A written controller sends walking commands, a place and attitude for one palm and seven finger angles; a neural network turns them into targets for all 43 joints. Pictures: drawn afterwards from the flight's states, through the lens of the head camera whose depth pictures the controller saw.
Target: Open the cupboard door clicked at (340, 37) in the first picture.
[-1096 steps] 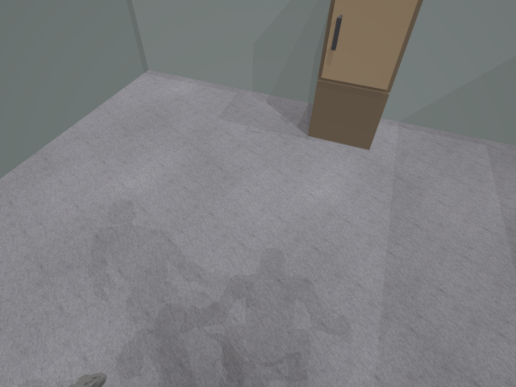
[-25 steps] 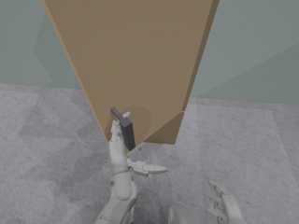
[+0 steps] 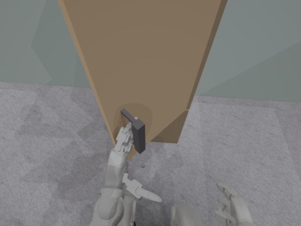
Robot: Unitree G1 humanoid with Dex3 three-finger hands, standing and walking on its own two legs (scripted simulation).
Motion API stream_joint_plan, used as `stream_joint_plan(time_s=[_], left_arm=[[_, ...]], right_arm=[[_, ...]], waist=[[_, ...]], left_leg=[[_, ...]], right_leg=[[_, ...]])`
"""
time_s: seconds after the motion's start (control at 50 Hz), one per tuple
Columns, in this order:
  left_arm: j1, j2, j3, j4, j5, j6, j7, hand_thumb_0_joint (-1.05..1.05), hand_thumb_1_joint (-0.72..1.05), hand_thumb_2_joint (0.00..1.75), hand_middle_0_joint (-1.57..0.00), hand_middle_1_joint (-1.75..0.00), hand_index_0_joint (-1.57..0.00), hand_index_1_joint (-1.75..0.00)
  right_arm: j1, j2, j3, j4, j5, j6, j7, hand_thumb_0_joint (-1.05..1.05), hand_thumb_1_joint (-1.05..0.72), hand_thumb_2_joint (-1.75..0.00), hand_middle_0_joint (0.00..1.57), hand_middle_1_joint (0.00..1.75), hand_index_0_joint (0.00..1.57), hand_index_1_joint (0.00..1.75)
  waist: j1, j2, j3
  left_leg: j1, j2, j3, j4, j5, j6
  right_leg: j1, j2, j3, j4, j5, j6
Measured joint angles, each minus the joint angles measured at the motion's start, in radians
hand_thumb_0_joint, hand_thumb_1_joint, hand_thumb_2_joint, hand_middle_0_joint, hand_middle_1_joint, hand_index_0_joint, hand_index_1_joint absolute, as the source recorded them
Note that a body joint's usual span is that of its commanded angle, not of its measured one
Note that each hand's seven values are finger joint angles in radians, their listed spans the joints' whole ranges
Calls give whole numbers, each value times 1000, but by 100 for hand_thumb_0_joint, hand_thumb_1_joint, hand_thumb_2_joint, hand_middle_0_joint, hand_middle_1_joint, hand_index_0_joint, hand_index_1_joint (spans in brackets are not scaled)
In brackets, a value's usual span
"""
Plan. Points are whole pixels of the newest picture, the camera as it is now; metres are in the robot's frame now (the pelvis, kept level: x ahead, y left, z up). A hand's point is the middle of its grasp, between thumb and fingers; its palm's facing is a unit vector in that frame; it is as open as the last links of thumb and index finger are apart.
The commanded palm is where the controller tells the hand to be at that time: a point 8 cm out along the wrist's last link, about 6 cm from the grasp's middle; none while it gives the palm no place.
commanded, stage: slide the hand sideways off the handle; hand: left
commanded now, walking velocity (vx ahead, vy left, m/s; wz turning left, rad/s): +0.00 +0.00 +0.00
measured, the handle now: (133, 132) +0.35 +0.06 +0.04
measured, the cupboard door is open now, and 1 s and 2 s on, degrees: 48 48 48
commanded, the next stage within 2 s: draw the hand back to the body in 0.72 s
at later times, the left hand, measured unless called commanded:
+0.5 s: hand (120, 183) +0.22 +0.08 +0.03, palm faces -0.03 -1.00 +0.00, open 16.3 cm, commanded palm +0.19 +0.14 +0.03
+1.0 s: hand (96, 190) +0.20 +0.12 +0.08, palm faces -0.05 -1.00 -0.06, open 16.3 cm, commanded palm +0.17 +0.18 +0.08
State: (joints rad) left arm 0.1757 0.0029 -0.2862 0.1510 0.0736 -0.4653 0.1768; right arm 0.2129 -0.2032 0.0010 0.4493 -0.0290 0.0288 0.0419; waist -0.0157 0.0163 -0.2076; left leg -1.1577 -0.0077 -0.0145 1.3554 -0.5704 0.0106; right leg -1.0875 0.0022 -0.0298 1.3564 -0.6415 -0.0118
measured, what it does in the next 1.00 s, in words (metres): stands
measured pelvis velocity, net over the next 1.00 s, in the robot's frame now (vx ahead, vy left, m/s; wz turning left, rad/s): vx -0.01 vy -0.01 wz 0.00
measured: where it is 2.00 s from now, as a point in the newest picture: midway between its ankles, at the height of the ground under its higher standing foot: outside the picture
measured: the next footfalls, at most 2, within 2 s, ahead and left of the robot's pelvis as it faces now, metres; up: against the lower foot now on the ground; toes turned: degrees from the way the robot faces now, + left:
none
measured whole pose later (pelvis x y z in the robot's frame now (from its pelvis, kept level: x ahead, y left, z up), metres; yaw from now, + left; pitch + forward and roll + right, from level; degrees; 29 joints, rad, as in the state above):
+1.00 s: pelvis -0.01 -0.01 -0.01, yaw +0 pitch +19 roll -3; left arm 0.53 0.20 -0.05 -0.29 -0.15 -0.40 -0.09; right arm 0.21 -0.20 0.00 0.40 0.01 -0.01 -0.04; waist 0.02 0.05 -0.21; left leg -1.15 0.01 -0.07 1.42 -0.59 -0.01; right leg -1.06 0.02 -0.08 1.39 -0.66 -0.03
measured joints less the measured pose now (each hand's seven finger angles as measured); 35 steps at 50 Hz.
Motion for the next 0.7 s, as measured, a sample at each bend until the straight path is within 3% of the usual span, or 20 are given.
stream_joint_plan(time_s=[0.2,0.3,0.42,0.58,0.7], left_arm=[[146,49,23,-135,-58,13,-49,-1,-50,30,-14,-30,-16,-30],[192,47,20,-175,-60,-4,-87,-1,-50,30,-14,-30,-15,-30],[229,69,45,-191,-61,17,-126,-1,-50,30,-15,-30,-15,-30],[324,113,144,-270,-143,-15,-176,-1,-50,30,-15,-30,-15,-30],[386,110,140,-298,-163,-22,-262,-1,-50,30,-14,-30,-15,-30]], right_arm=[[-22,10,17,-38,10,2,-15,1,-90,-90,20,30,20,30],[-24,9,21,-52,11,-10,-20,1,-90,-90,21,30,20,30],[-25,8,16,-67,10,-9,-29,1,-90,-90,21,30,20,30],[-10,2,4,-49,17,-24,-40,1,-90,-90,21,30,20,30],[-9,-4,-8,-43,23,-35,-48,1,-90,-90,21,30,20,30]], waist=[[21,16,6],[23,15,-4],[23,4,-1],[28,11,-9],[28,16,-16]], left_leg=[[9,-2,-11,5,-10,-1],[-1,-3,-17,14,-15,-3],[-14,2,-19,34,-26,-10],[-15,8,-34,46,-35,-19],[-20,9,-35,55,-35,-19]], right_leg=[[18,-1,-11,-4,-9,0],[10,-2,-17,4,-16,-3],[-5,4,-19,26,-27,-10],[-2,12,-32,31,-34,-18],[-7,13,-33,41,-34,-19]])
